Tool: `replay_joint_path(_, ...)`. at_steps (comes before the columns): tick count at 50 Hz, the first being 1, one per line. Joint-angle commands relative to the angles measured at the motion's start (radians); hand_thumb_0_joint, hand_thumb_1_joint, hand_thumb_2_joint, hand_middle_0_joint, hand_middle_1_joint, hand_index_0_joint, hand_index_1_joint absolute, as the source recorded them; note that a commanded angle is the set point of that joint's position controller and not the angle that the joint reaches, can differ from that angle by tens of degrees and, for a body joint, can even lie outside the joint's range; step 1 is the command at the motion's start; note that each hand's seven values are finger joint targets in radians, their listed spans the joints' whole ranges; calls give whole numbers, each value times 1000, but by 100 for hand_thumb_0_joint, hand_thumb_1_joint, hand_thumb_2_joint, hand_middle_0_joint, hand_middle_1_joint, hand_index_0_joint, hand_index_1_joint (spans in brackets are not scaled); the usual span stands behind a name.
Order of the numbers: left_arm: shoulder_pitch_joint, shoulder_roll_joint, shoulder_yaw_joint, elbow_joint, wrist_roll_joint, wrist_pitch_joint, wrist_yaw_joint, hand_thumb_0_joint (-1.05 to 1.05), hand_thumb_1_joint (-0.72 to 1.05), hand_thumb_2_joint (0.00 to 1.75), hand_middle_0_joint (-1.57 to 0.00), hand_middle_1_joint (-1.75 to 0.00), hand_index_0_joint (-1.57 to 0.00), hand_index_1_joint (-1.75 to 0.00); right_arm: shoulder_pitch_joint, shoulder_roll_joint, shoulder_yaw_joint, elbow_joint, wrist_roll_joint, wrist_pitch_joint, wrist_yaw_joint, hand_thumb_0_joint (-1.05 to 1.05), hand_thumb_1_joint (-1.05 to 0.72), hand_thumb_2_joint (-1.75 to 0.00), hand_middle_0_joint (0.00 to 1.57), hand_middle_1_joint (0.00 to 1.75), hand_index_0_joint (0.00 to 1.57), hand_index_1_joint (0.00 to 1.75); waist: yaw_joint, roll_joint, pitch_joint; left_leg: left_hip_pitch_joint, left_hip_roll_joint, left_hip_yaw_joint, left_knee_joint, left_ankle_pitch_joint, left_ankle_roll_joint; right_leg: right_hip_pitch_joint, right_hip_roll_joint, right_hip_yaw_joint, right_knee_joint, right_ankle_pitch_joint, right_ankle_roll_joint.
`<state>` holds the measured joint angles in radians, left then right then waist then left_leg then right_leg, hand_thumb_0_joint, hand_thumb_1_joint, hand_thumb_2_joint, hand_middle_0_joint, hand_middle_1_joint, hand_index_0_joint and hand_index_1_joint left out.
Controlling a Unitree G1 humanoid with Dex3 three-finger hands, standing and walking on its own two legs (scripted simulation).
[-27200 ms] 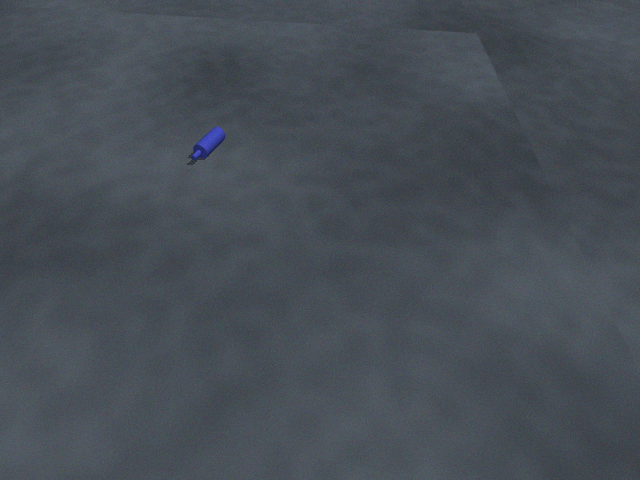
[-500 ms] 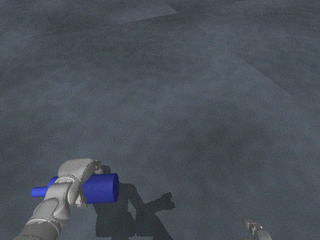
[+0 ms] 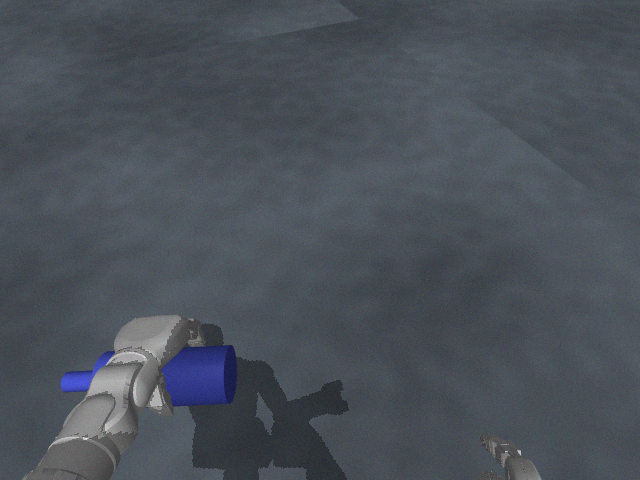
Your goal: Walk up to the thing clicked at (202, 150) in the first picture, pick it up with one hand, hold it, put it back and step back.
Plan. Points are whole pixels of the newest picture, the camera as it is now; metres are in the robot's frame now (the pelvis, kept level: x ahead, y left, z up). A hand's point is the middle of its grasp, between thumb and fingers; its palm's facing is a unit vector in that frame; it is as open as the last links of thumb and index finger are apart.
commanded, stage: hold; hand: left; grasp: from above
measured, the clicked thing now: (148, 377) +0.29 +0.26 -0.08
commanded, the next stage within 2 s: crouch in 0.12 s
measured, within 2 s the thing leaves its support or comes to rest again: neither
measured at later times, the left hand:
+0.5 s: hand (168, 382) +0.29 +0.22 -0.07, palm faces -0.49 -0.06 -0.87, open 10.5 cm
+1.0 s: hand (196, 396) +0.35 +0.26 -0.31, palm faces -0.44 +0.02 -0.90, open 10.6 cm
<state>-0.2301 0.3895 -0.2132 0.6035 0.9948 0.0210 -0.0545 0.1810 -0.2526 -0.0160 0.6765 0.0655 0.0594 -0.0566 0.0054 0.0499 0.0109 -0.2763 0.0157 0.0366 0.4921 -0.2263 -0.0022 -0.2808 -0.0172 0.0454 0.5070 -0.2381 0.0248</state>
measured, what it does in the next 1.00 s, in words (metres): lowers itself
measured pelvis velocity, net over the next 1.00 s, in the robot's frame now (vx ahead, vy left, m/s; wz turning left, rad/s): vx -0.04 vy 0.01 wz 0.00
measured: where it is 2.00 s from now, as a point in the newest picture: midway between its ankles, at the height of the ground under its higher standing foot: outside the picture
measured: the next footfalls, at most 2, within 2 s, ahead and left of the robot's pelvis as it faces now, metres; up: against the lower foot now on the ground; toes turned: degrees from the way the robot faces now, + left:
none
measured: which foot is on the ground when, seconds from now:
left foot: down 0.00-1.00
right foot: down 0.00-1.00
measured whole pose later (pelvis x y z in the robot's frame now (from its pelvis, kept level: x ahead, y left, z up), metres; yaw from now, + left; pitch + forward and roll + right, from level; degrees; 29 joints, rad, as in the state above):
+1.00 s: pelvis -0.04 +0.01 -0.18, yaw +0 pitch +30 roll -3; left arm -0.65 0.48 -0.03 1.20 1.18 -0.09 0.36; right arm 0.24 -0.26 -0.07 0.76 -0.04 0.01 -0.02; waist -0.14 0.04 -0.18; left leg -1.50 0.03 -0.02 1.54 -0.57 0.01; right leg -1.46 0.00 0.01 1.50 -0.57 0.04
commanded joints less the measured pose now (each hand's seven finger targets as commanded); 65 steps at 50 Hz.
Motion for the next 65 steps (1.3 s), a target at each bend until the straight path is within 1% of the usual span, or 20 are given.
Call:
replay_joint_path(1,-362,231,132,-234,4,-2,52,0,77,85,-111,-68,-112,-67,-80,-127,-54,-129,-4,-46,-6,0,-90,-90,20,30,20,30,7,-12,-309,162,-29,-1,-50,195,13,62,45,-36,-78,162,-31)
replay_joint_path(10,-323,215,116,-234,-11,-12,25,0,78,85,-112,-68,-112,-67,-74,-129,-57,-147,1,-41,-5,0,-89,-90,20,30,20,30,10,-14,-282,154,-26,-4,-65,201,13,67,46,-39,-84,166,-36)
replay_joint_path(11,-346,221,109,-244,-12,-16,23,0,86,77,-111,-76,-117,-71,-76,-128,-56,-144,0,-41,-6,0,-92,-91,20,30,20,30,8,-9,-291,160,-23,-5,-65,210,12,64,48,-40,-82,172,-37)
replay_joint_path(13,-354,239,133,-230,-7,-22,29,0,72,79,-103,-70,-105,-68,-68,-131,-56,-143,1,-37,-9,0,-88,-90,20,30,20,30,3,-13,-283,163,-25,-4,-63,220,13,63,48,-38,-82,184,-36)
replay_joint_path(16,-296,215,130,-176,1,-32,47,0,70,78,-103,-67,-104,-66,-67,-123,-52,-145,2,-33,-11,0,-88,-90,20,30,20,30,-3,-61,-244,140,-32,-1,-54,201,20,44,43,-38,-88,175,-29)
replay_joint_path(24,-366,218,153,26,74,-104,196,0,71,81,-104,-68,-106,-67,-25,-135,-66,-102,-29,-14,4,0,-88,-89,20,30,20,30,-39,-77,-229,2,-40,-5,63,126,15,-97,31,-39,8,112,-28)
replay_joint_path(30,-498,215,143,158,160,-129,336,0,77,86,-108,-74,-110,-73,59,-154,-98,-53,-58,-19,34,0,-89,-89,20,30,20,30,-65,-3,-402,-202,-30,-12,339,102,0,-358,32,-43,257,91,-38)
replay_joint_path(31,-525,228,159,182,165,-131,358,0,77,85,-108,-73,-110,-72,72,-158,-101,-50,-64,-20,40,0,-89,-89,20,30,20,30,-70,-4,-424,-247,-27,-17,382,89,2,-391,35,-45,296,75,-39)
replay_joint_path(35,-617,211,142,291,198,-134,423,0,72,84,-102,-78,-105,-76,99,-170,-109,-39,-75,-31,45,0,-89,-89,20,30,20,30,-104,10,-490,-420,-23,-26,533,18,9,-584,41,-57,449,13,-43)
replay_joint_path(37,-646,272,179,321,212,-130,450,0,69,84,-100,-77,-102,-75,109,-182,-117,-32,-78,-38,42,0,-89,-89,20,30,20,30,-88,32,-532,-497,-24,-30,588,-37,7,-668,43,-63,514,-38,-49)
replay_joint_path(41,-697,267,188,381,187,-110,473,0,72,83,-102,-75,-104,-73,135,-183,-117,-6,-91,-61,31,0,-88,-89,20,30,20,30,-105,63,-640,-613,-15,-48,706,-70,14,-802,45,-74,649,-68,-55)
replay_joint_path(44,-698,297,212,434,184,-99,476,0,70,85,-101,-76,-103,-74,144,-188,-115,2,-102,-75,26,0,-88,-89,20,30,20,30,-108,61,-686,-732,-11,-65,800,-92,16,-901,45,-84,762,-90,-56)
replay_joint_path(46,-756,357,244,406,181,-96,475,0,68,86,-99,-77,-101,-75,148,-196,-117,5,-107,-83,24,0,-88,-89,20,30,20,30,-105,102,-747,-743,-5,-89,828,-114,6,-970,39,-90,822,-119,-60)
replay_joint_path(50,-767,394,269,450,185,-104,452,0,69,83,-100,-74,-102,-72,159,-205,-113,12,-121,-94,33,0,-89,-89,20,30,20,30,-118,121,-780,-806,-1,-114,919,-113,1,-1108,37,-104,926,-151,-62)
replay_joint_path(54,-795,401,280,475,183,-135,437,0,68,91,-101,-77,-102,-76,169,-209,-106,13,-129,-107,51,0,-89,-89,20,30,20,30,-145,113,-793,-931,-11,-114,1003,-227,9,-1194,36,-111,996,-230,-63)
replay_joint_path(56,-844,468,311,467,191,-158,439,0,65,91,-100,-76,-101,-75,174,-209,-99,17,-130,-112,56,0,-88,-89,20,30,20,30,-152,91,-792,-1019,-18,-107,1048,-311,19,-1216,36,-108,1019,-282,-62)
replay_joint_path(61,-903,480,322,476,212,-208,450,0,68,93,-102,-76,-103,-75,198,-224,-87,38,-147,-126,81,0,-89,-89,20,30,20,30,-178,148,-845,-1027,-14,-128,1150,-273,12,-1342,27,-123,1122,-268,-59)
replay_joint_path(62,-957,530,342,433,224,-222,459,0,67,93,-103,-74,-103,-74,202,-223,-87,47,-149,-126,83,0,-89,-90,20,30,20,30,-175,172,-867,-1042,-16,-116,1172,-279,13,-1352,33,-122,1135,-270,-63)
replay_joint_path(64,-943,525,347,467,239,-229,471,0,67,90,-101,-74,-103,-73,214,-218,-76,50,-159,-127,96,0,-89,-90,20,30,20,30,-179,189,-870,-1060,-18,-107,1212,-247,13,-1362,30,-123,1165,-244,-61)
replay_joint_path(65,-972,557,368,446,249,-237,480,0,66,92,-101,-75,-102,-75,219,-225,-77,60,-162,-127,100,0,-89,-90,20,30,20,30,-179,203,-883,-1077,-19,-104,1229,-244,11,-1376,29,-127,1183,-240,-60)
